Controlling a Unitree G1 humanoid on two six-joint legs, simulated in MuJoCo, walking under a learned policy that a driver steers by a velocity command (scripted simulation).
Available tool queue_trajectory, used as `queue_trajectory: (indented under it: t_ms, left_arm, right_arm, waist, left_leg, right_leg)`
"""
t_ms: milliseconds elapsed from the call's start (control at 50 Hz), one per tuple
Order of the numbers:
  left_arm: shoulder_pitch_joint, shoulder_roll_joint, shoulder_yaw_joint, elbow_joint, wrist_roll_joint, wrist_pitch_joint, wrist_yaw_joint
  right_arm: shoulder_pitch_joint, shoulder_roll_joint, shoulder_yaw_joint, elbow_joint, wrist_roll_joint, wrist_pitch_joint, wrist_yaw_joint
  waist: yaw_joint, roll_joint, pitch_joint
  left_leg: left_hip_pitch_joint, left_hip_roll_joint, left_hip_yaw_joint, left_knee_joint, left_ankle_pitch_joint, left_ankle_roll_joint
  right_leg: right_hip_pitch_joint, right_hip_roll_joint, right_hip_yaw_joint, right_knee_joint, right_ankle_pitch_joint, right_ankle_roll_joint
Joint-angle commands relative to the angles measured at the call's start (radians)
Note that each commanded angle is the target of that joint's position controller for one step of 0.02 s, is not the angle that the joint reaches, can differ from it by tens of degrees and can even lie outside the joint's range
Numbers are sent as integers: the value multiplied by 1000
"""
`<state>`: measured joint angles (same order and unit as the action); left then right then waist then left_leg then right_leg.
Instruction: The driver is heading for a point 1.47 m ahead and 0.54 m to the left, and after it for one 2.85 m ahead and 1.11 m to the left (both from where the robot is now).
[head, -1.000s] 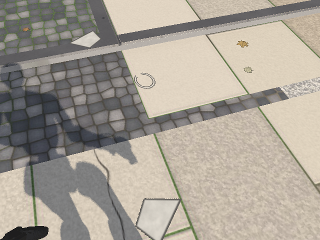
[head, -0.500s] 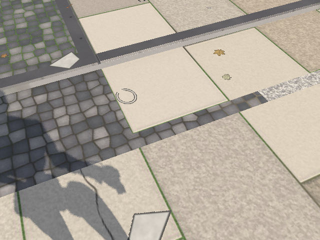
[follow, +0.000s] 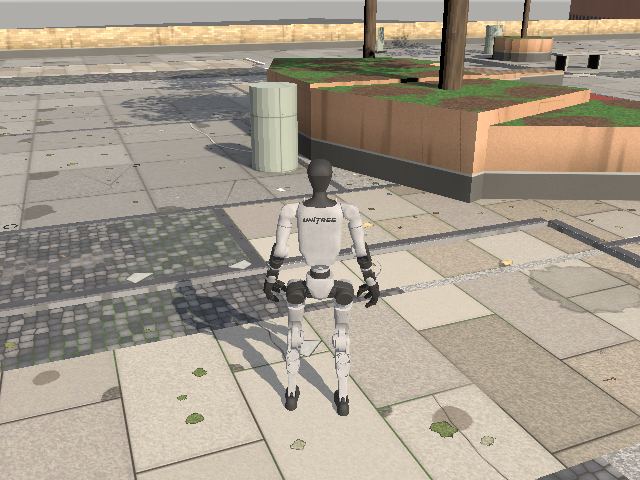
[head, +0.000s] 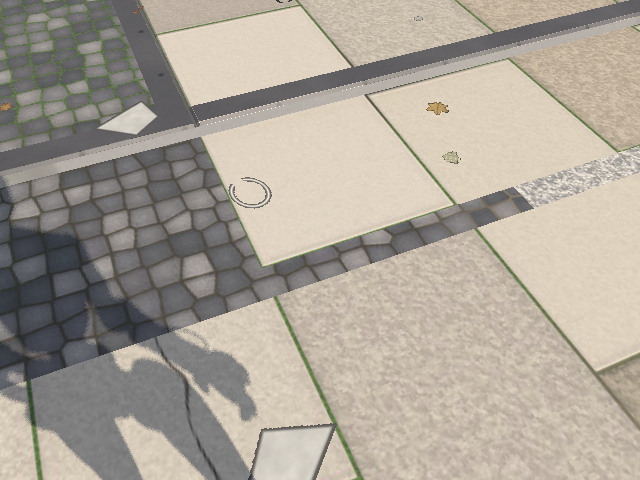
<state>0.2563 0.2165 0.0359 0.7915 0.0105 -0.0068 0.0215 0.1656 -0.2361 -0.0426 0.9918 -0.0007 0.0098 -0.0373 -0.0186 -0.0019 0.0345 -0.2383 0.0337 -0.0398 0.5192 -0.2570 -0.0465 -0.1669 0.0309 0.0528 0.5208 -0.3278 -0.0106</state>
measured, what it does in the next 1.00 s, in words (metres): walks ahead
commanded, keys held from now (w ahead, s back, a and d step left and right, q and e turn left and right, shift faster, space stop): shift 0.50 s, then w+shift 0.50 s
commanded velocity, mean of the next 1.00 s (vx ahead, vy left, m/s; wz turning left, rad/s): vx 0.29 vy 0.00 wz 0.00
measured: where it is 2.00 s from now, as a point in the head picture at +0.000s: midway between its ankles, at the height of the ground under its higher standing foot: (298, 258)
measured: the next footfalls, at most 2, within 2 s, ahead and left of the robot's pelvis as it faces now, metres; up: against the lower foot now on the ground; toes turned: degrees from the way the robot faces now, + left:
right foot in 1.22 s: +0.53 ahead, -0.04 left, +0.00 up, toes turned -4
left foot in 1.70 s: +0.94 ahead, +0.11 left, +0.00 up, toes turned +22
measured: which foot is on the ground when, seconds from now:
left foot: down 0.00-1.00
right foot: down 0.00-0.76, up 0.78-1.00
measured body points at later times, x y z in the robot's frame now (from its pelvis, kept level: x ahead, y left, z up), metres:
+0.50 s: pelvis +0.00 +0.00 +0.00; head +0.01 +0.00 +0.45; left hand +0.04 +0.25 -0.14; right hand +0.04 -0.25 -0.15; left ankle +0.01 +0.15 -0.73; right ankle -0.03 -0.12 -0.73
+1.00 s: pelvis +0.16 +0.07 +0.01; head +0.16 +0.09 +0.46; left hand +0.34 +0.30 -0.10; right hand +0.06 -0.16 -0.13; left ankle +0.05 +0.16 -0.73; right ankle +0.22 -0.07 -0.65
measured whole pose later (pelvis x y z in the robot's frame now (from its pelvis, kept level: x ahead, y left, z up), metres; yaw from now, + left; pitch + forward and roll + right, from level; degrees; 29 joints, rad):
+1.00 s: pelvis +0.16 +0.07 +0.01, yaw +0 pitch +3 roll +0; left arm 0.09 0.24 0.04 0.84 0.05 -0.04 -0.06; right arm 0.51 -0.17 -0.03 1.08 -0.02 -0.11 0.01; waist -0.06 -0.04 -0.06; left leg 0.00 -0.04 0.05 0.24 -0.28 0.05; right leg -0.70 -0.09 -0.03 1.09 -0.10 -0.04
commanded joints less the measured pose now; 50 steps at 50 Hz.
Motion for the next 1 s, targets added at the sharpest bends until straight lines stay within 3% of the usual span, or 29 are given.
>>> queue_trajectory:
  t_ms: [20,500,520,540,560,580,600,620,640,660,700,720,740,760,780,800,820,840,860,880,920,1000]
  left_arm:
    - [17,99,24,-28,-2,-13,6]
    - [70,82,5,173,-9,-12,16]
    - [103,88,9,193,-13,-7,19]
    - [113,128,22,192,-25,-3,21]
    - [147,157,31,189,-33,-8,21]
    - [178,202,44,189,-42,-25,19]
    - [142,226,55,177,-47,-43,19]
    - [117,199,49,163,-35,-60,18]
    - [76,166,40,143,-31,-73,13]
    - [39,155,38,123,-40,-79,7]
    - [-1,182,44,109,-59,-78,1]
    - [-15,194,46,106,-57,-72,1]
    - [-14,214,63,133,38,-55,-11]
    - [-31,172,56,122,53,-57,-14]
    - [-127,47,23,71,52,-72,-18]
    - [-115,-26,6,17,30,-88,-33]
    - [-143,16,9,-9,26,-91,-47]
    - [-158,75,18,-5,32,-91,-60]
    - [-125,89,24,18,43,-87,-70]
    - [-99,92,25,30,51,-76,-77]
    - [-130,77,19,19,44,-53,-91]
    - [-311,70,8,-47,29,-37,-88]
  right_arm:
    - [-4,-112,-22,-17,1,-7,-6]
    - [50,-80,-13,93,2,0,-18]
    - [83,-68,-11,110,7,1,-19]
    - [88,-79,-17,108,19,0,-18]
    - [38,-91,-20,79,20,-12,-14]
    - [-41,-51,-8,29,29,-37,-3]
    - [-89,-34,-1,-5,37,-63,11]
    - [-103,-64,-10,-20,38,-84,21]
    - [-84,-66,-13,-25,41,-100,30]
    - [-57,-60,-11,-27,43,-112,36]
    - [25,-53,-13,-2,39,-130,42]
    - [115,-52,-21,36,37,-132,43]
    - [248,-60,-31,56,-33,-92,64]
    - [383,-77,-48,99,-43,-81,59]
    - [549,-143,-57,115,-67,-88,48]
    - [466,-150,-35,94,-66,-85,47]
    - [324,-170,-41,55,-53,-83,45]
    - [225,-140,-36,12,-40,-94,48]
    - [200,-128,-31,3,-31,-104,52]
    - [197,-105,-23,1,-28,-113,49]
    - [268,-68,-12,32,-25,-127,43]
    - [366,-65,-9,46,-15,-134,43]
  waist:
    - [-1,-5,-26]
    - [3,0,10]
    - [8,-18,-34]
    - [17,-49,2]
    - [47,-80,71]
    - [74,-180,123]
    - [73,-234,167]
    - [65,-202,173]
    - [40,-168,157]
    - [21,-145,128]
    - [-21,-153,68]
    - [-65,-137,41]
    - [-126,-66,6]
    - [-182,67,-9]
    - [-253,338,-57]
    - [-147,346,-14]
    - [-67,202,67]
    - [-31,55,76]
    - [-5,16,40]
    - [10,49,24]
    - [3,88,59]
    - [-34,48,115]
  left_leg:
    - [75,11,-10,-54,180,23]
    - [67,-5,8,-83,154,28]
    - [71,-43,52,-51,-56,35]
    - [1,-72,80,3,-315,49]
    - [-127,-68,71,65,-433,60]
    - [-228,-65,101,190,-313,58]
    - [-292,-12,68,310,-170,70]
    - [-369,34,17,402,-185,87]
    - [-419,66,-3,434,-182,103]
    - [-401,83,-3,365,-171,115]
    - [-115,33,82,132,-118,112]
    - [55,-21,158,60,-31,89]
    - [225,-105,266,-29,-72,77]
    - [436,-81,205,-29,-90,71]
    - [501,192,-218,-192,-451,105]
    - [407,341,-710,-431,-721,193]
    - [311,415,-767,-463,-801,255]
    - [249,374,-627,-419,-644,245]
    - [205,300,-472,-410,-510,223]
    - [173,243,-374,-432,-428,205]
    - [159,190,-263,-466,-299,207]
    - [210,161,-133,-514,-63,230]
  right_leg:
    - [-74,-49,41,-108,223,-14]
    - [-77,-35,14,-139,177,-7]
    - [-58,-21,7,-153,-63,-23]
    - [-86,-39,51,-176,-373,-60]
    - [-107,-108,159,-240,-588,-109]
    - [-89,-236,342,-350,-670,-175]
    - [-98,-347,484,-431,-599,-231]
    - [-67,-386,520,-446,-490,-246]
    - [-23,-381,488,-428,-407,-230]
    - [-4,-357,417,-413,-337,-199]
    - [-112,-247,223,-377,-220,-143]
    - [-192,-197,153,-310,-234,-136]
    - [-264,-137,100,-208,-346,-165]
    - [-422,-83,44,42,-247,-162]
    - [-601,16,-48,522,-211,-129]
    - [-792,83,77,713,-158,-138]
    - [-871,-41,93,791,-23,-141]
    - [-833,-116,54,771,106,-121]
    - [-738,-145,39,708,148,-94]
    - [-673,-154,13,673,162,-68]
    - [-673,-152,-33,656,214,-39]
    - [-732,-134,-101,469,275,-16]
